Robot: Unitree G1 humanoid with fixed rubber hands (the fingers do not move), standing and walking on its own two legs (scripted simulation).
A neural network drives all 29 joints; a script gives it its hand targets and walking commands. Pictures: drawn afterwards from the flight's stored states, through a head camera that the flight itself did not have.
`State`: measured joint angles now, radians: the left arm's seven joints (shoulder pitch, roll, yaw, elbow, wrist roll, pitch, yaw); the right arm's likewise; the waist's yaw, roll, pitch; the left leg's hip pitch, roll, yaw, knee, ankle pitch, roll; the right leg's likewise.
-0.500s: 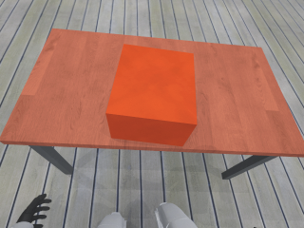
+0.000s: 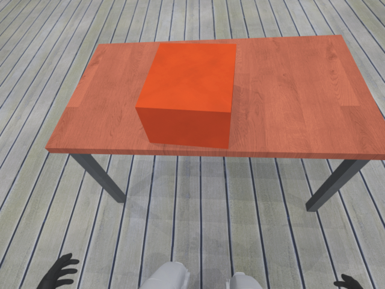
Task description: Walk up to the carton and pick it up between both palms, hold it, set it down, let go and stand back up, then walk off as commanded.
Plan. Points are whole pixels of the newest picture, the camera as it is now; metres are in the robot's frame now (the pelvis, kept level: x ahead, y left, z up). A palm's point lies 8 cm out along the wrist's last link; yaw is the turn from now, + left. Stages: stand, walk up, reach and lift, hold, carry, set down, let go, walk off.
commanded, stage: walk off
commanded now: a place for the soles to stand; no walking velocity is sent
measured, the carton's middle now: (192, 93) +0.67 +0.05 -0.07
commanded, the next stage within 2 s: none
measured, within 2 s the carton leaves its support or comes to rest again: neither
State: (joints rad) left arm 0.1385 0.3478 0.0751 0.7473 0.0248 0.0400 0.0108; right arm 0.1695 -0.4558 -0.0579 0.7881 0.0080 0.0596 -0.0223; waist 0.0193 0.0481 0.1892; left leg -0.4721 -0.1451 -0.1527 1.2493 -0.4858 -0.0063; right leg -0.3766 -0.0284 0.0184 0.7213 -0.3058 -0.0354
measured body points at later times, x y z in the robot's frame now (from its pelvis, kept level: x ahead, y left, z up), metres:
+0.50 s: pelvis -0.18 +0.01 +0.00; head -0.13 +0.04 +0.45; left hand -0.12 +0.35 -0.13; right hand -0.07 -0.30 -0.10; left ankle -0.10 +0.14 -0.72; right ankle -0.20 -0.12 -0.63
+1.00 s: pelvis -0.32 +0.00 +0.00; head -0.29 -0.04 +0.45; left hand -0.23 +0.32 -0.08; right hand -0.25 -0.32 -0.14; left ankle -0.34 +0.15 -0.71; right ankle -0.26 -0.11 -0.72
